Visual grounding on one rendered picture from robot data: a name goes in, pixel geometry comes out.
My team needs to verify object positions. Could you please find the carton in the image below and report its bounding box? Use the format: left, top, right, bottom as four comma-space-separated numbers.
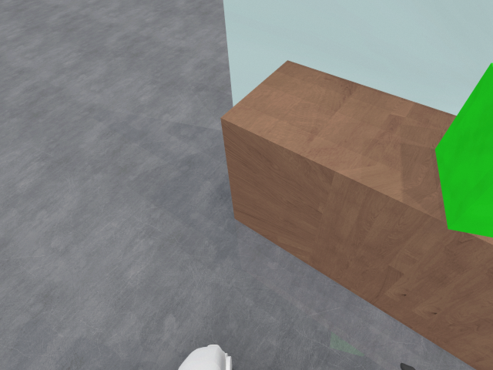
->
435, 63, 493, 237

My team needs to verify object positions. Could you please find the robot left thigh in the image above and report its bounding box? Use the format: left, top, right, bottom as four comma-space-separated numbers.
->
178, 347, 232, 370

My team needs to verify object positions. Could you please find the pedestal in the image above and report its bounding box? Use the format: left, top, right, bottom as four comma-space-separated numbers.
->
220, 60, 493, 370

